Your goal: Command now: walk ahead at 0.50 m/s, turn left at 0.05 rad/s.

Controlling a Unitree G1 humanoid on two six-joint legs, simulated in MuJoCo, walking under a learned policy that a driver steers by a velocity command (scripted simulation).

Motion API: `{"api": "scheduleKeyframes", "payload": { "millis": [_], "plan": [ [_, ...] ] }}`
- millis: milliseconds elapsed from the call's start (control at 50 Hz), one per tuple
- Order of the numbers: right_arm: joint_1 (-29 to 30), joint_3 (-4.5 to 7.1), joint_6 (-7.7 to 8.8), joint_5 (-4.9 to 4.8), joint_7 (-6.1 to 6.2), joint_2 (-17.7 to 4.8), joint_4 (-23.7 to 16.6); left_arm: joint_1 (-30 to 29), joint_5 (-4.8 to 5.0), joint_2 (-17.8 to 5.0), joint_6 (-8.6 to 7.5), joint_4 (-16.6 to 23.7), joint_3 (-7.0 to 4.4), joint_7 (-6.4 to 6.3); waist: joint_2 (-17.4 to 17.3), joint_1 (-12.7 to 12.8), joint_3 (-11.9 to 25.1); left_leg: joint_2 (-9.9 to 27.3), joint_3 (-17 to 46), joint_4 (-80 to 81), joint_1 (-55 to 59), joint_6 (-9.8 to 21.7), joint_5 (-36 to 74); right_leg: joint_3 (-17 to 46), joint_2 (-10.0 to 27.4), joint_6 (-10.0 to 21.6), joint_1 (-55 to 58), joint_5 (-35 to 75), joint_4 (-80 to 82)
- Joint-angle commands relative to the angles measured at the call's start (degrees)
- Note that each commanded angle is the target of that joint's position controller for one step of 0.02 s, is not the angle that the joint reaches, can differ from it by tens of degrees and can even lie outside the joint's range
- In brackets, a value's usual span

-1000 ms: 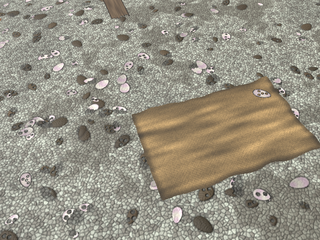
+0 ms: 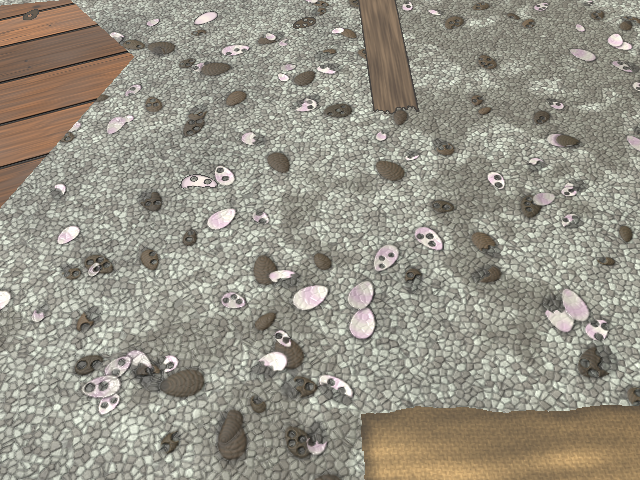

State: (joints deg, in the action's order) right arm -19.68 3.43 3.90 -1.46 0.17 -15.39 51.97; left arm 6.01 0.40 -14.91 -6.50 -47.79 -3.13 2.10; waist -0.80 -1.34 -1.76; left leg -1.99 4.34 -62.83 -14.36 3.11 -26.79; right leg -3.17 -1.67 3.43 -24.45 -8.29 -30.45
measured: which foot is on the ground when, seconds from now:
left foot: up 0.00-0.42, down 0.44-0.98, up 1.00-1.00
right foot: down 0.00-0.44, up 0.46-0.96, down 0.98-1.00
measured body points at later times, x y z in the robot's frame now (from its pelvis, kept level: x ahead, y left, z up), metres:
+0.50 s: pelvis +0.27 +0.05 +0.00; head +0.31 +0.06 +0.45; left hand +0.27 +0.32 -0.14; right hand +0.47 -0.21 -0.08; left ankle +0.38 +0.15 -0.73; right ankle +0.10 -0.09 -0.68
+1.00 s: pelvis +0.51 -0.02 -0.01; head +0.55 -0.04 +0.43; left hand +0.79 +0.16 -0.10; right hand +0.46 -0.31 -0.15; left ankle +0.39 +0.16 -0.69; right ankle +0.60 -0.13 -0.73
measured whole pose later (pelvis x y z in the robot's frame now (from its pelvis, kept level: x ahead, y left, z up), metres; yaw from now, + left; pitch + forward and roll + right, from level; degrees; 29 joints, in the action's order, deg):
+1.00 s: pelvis +0.51 -0.02 -0.01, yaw -20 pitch +2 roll +2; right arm -14.8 4.5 2.4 -0.3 1.6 -16.0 51.4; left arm 4.2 0.2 -16.1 -1.9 -40.9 -4.6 2.4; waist 1.5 -2.2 -3.5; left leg 5.3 -12.0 -44.2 -4.9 -3.5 -28.2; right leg -2.9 0.0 5.2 -30.0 -4.8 -34.9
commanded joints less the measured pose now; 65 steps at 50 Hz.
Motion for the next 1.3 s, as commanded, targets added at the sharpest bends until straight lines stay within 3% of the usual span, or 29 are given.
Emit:
{"api": "scheduleKeyframes", "payload": {
  "millis": [20, 40, 100, 240, 340, 400, 420, 440, 460, 480, 500, 520, 540, 580, 620, 680, 840, 880, 920, 960, 980, 1000, 1020, 1040, 1060, 1100, 1140, 1180, 1300],
  "plan": [
    [5.1, 1.54, 2.13, 0.28, 0.19, -7.3, -5.9, 6.5, -0.59, -6.3, 0.13, 0.8, -1.42, -0.26, 2.2, 4.0, 4.2, 7.3, 1.0, -7.1, -25.3, 0.1, 7.3, 25.0, 17.4, 10.1, 23.1, -1.3, 16.8],
    [3.7, 1.71, 1.65, 0.52, 0.21, -6.6, -5.8, 5.7, -1.21, -5.6, -0.04, 0.8, -1.03, -0.23, 3.8, 2.1, 4.0, 8.8, 1.3, -5.2, -21.9, 0.0, 9.2, 22.1, 16.1, 9.9, 19.5, 2.2, 18.2],
    [2.7, 1.36, 0.30, 0.67, 0.46, -4.0, -5.6, 6.5, -0.60, -6.4, -0.42, -0.3, -1.15, -0.35, 4.9, 0.7, 2.9, 10.2, -0.1, 0.7, -20.5, -1.5, 11.1, 16.4, 14.7, 10.8, 15.3, 7.4, 21.7],
    [15.6, 0.42, 0.71, 1.06, -0.07, -2.1, -9.0, 11.6, 0.22, -8.9, 0.63, -2.7, -1.74, -1.90, 4.0, 4.2, -0.1, 8.6, -3.1, 23.9, -22.0, -3.5, 30.8, 7.2, 11.4, 8.0, 16.7, 11.1, 23.8],
    [23.6, 0.15, 1.59, 0.45, -1.47, -2.6, -12.0, 16.9, 0.91, -9.2, 1.96, -5.2, -1.91, -2.08, 4.3, 6.3, -2.4, 6.3, -3.1, 32.3, -22.0, -2.7, 29.1, 9.6, 14.4, 7.9, 23.2, 10.7, 20.0],
    [20.2, 1.01, 2.55, 0.42, -2.02, -5.3, -11.6, 15.4, 1.11, -10.9, 2.80, -5.0, -2.58, -2.60, 5.9, 2.8, -0.5, 4.8, -3.0, 35.5, -14.9, -1.2, 23.8, 12.4, 16.1, 6.5, 25.3, 15.6, 14.7],
    [14.8, 1.87, 2.78, 0.57, -1.80, -6.8, -10.1, 13.9, 1.16, -10.9, 2.97, -4.6, -2.53, -2.68, 5.8, -0.5, 2.4, 3.5, -4.2, 37.4, -6.6, -0.1, 23.5, 11.3, 14.4, 5.3, 24.0, 22.2, 9.1],
    [5.5, 3.29, 2.93, 1.10, -1.24, -9.9, -7.5, 13.6, 0.64, -8.9, 2.93, -4.1, -1.80, -2.66, 4.6, -4.5, 9.2, 5.3, -3.0, 35.6, 8.0, 1.9, 25.0, 9.1, 10.9, 3.4, 18.6, 22.5, -1.9],
    [-4.6, 4.39, 2.68, 1.91, -0.54, -14.5, -6.4, 14.0, -1.04, -4.9, 2.82, -2.2, -0.38, -2.64, -4.0, -7.4, 19.0, 17.5, 9.9, 33.8, 25.1, 5.2, 25.4, 5.5, 5.6, 0.9, 6.7, 3.8, -21.0],
    [-5.2, 4.53, 2.14, 2.12, -0.95, -16.2, -5.2, 21.7, 0.78, -0.1, 1.67, -1.8, 0.76, -2.36, -19.9, -3.0, 25.1, 27.5, 34.1, 41.7, 38.1, 13.0, 13.6, 6.7, -1.3, -1.3, -12.2, -26.3, -36.6],
    [-3.1, 3.02, 2.08, 1.66, -0.93, -9.9, -6.2, 18.2, 2.14, -7.2, 1.26, -2.7, -0.83, -2.40, -11.6, -4.8, 19.3, 25.2, 32.3, 44.5, 33.3, 10.8, 6.3, 11.3, 2.3, -1.2, -17.6, -25.1, -42.6],
    [0.7, 2.17, 2.21, 1.30, -0.72, -7.3, -6.6, 13.5, 2.55, -9.1, 1.18, -1.3, -1.55, -2.41, -8.4, -4.4, 11.7, 23.5, 23.2, 45.6, 25.9, 8.4, 7.2, 10.1, 4.6, -0.7, -19.9, -19.4, -43.0],
    [4.5, 1.68, 2.34, 1.51, -0.80, -6.1, -6.8, 11.7, 2.20, -8.2, 1.46, -1.2, -1.61, -2.71, -4.3, -2.6, 8.0, 21.3, 17.4, 47.5, 18.3, 7.2, 11.7, 9.2, 7.0, -1.0, -17.4, -14.5, -41.4],
    [8.7, 1.21, 2.70, 2.20, -0.91, -4.1, -6.4, 12.2, 1.58, -6.3, 2.72, -1.1, -2.08, -2.68, -5.9, 0.6, 3.9, 18.2, 8.5, 51.5, 9.0, 6.3, 17.5, 9.6, 9.7, -1.4, -12.4, -9.1, -37.4],
    [9.5, 1.47, 3.17, 2.23, -0.77, -4.3, -5.7, 12.2, 1.73, -4.3, 4.02, -0.5, -1.99, -2.48, -5.3, 1.8, 2.4, 17.7, 3.2, 54.0, 5.9, 6.9, 21.9, 9.0, 10.4, -1.9, -11.6, -7.0, -36.1],
    [8.5, 2.13, 3.33, 2.47, -0.04, -5.9, -4.4, 9.3, 1.17, -3.8, 4.93, 1.5, -2.13, -2.43, -3.0, 1.9, 0.6, 17.9, -2.6, 55.5, 6.2, 7.6, 26.8, 9.6, 10.7, -2.9, -15.7, -0.9, -31.3],
    [4.6, 3.10, 1.37, 1.49, 1.19, -9.3, -2.6, -4.2, 0.53, -2.2, 4.33, 7.3, -0.96, 0.30, -1.0, -2.3, -4.1, 17.7, -14.3, 54.0, 13.3, 5.5, 34.3, 2.6, 8.5, -1.8, -15.7, 9.6, -9.5],
    [4.6, 3.42, 0.13, 0.85, 1.52, -10.3, -2.5, -5.0, 0.12, -2.9, 4.37, 8.9, -1.25, 1.01, -2.2, -1.7, -3.4, 18.3, -16.0, 48.8, 16.0, 4.3, 47.3, -0.2, 6.4, -0.8, -13.4, 6.1, -7.0],
    [6.0, 3.88, -0.92, -0.08, 2.08, -12.0, -3.2, -0.4, 0.07, -5.3, 4.46, 9.0, -2.44, 1.43, -4.8, 1.4, 0.8, 18.1, -16.8, 39.9, 17.8, 2.7, 64.1, -3.0, 2.4, 1.0, -6.0, 1.0, -6.3],
    [7.8, 3.64, -1.40, -0.69, 2.11, -11.5, -4.0, 13.2, 0.26, -10.5, 4.41, 5.9, -5.25, 0.64, -2.8, 8.8, 8.0, 14.3, -18.1, 19.8, 12.8, -1.1, 60.8, -3.0, -1.7, 4.4, 12.6, 9.1, 1.9],
    [4.9, 2.26, -0.82, 1.89, 1.70, -7.2, -5.2, 16.2, 0.03, -16.2, 4.88, 5.4, -6.59, -0.95, 7.9, 7.7, 12.6, 10.0, -18.0, 1.8, -2.3, -5.1, 26.5, 10.5, 8.0, 7.9, 28.2, 31.9, 0.5],
    [-0.7, 0.65, 0.44, 3.07, 0.99, -3.0, -7.4, 11.5, -1.52, -20.4, 4.76, 8.7, -6.45, -1.18, 16.9, 1.3, 21.9, -1.8, -9.6, -19.4, -21.1, -8.8, -14.2, 40.7, 23.8, 22.5, 43.0, 46.8, 2.2],
    [2.4, 1.57, 1.32, 1.32, 0.35, -8.2, -6.7, 12.7, -1.24, -16.8, 4.72, 10.0, -5.58, -0.43, 6.6, 6.1, 28.7, 0.9, 1.6, -22.2, -22.1, -7.5, -12.8, 39.6, 23.4, 22.3, 42.3, 42.7, 5.3],
    [7.1, 1.62, 1.42, -0.26, 0.37, -8.4, -8.5, 9.7, -0.67, -13.9, 4.39, 10.3, -4.81, -0.31, 5.1, 5.5, 21.6, 3.0, 1.0, -20.1, -25.1, -6.1, -7.9, 31.8, 20.6, 19.6, 36.5, 36.2, 6.1],
    [8.4, 1.61, 1.01, 0.47, 1.12, -7.8, -8.0, 6.5, 0.47, -11.5, 4.24, 10.2, -4.29, -0.41, 0.7, 3.5, 13.7, 5.3, 0.2, -14.7, -25.7, -5.9, -3.4, 25.8, 16.8, 16.0, 27.5, 30.6, 7.4],
    [8.2, 2.36, -0.85, 1.73, 2.12, -9.2, -7.8, 2.6, -0.04, -9.1, 4.72, 11.3, -3.48, -1.16, 2.2, 0.4, 9.2, 7.1, 0.4, -8.5, -19.5, -5.7, 1.1, 21.9, 13.5, 13.6, 14.2, 25.3, 10.5],
    [7.0, 2.21, -1.96, 2.14, 2.33, -7.8, -8.2, 2.1, -1.04, -10.4, 4.80, 11.9, -3.88, -1.52, 3.6, -0.8, 9.6, 5.8, -0.2, -4.6, -16.3, -6.3, 3.1, 20.6, 12.3, 13.7, 9.4, 27.7, 11.4],
    [7.6, 1.89, -2.32, 2.37, 2.69, -6.9, -8.8, 2.8, -0.71, -11.5, 4.98, 12.1, -4.22, -2.21, 4.2, -0.8, 10.6, 4.8, -0.1, 0.5, -16.6, -7.2, 5.4, 19.8, 11.4, 13.2, 9.1, 28.7, 10.8],
    [13.8, 1.52, -3.08, 1.82, 2.50, -6.6, -11.1, 2.6, 0.06, -11.6, 7.28, 13.3, -4.14, -4.05, 7.3, 1.4, 9.3, 2.8, 1.8, 13.8, -16.7, -8.5, 12.3, 24.2, 8.6, 9.6, 8.6, 3.4, 11.2]
  ]
}}
Keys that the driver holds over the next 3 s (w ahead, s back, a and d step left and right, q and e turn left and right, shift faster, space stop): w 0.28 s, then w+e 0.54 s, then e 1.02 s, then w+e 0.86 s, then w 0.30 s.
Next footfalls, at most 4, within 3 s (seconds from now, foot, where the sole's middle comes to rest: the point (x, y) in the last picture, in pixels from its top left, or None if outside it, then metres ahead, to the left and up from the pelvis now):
0.44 left None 0.42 0.15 -0.76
0.98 right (401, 395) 0.64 -0.15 -0.76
1.48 left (319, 342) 0.77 0.02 -0.76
1.88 right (409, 429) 0.56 -0.16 -0.76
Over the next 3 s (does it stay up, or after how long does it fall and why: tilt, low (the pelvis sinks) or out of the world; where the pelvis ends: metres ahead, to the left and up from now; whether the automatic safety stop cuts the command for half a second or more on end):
stays up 0.72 -0.50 0.01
